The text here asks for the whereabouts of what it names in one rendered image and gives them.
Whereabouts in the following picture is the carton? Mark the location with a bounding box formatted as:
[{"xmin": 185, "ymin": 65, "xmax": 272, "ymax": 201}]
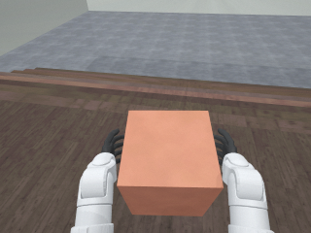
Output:
[{"xmin": 117, "ymin": 110, "xmax": 224, "ymax": 216}]

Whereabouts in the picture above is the robot right forearm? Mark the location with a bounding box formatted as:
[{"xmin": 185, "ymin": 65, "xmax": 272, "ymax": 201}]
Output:
[{"xmin": 222, "ymin": 152, "xmax": 275, "ymax": 233}]

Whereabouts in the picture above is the right robot hand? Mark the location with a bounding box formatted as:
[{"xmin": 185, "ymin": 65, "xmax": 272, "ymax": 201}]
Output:
[{"xmin": 213, "ymin": 128, "xmax": 238, "ymax": 166}]

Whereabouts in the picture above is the left robot hand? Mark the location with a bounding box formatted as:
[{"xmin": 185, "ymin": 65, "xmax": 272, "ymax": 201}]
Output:
[{"xmin": 100, "ymin": 128, "xmax": 125, "ymax": 164}]

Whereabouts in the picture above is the robot left forearm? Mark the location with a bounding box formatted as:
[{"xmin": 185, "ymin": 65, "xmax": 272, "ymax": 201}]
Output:
[{"xmin": 70, "ymin": 152, "xmax": 117, "ymax": 233}]

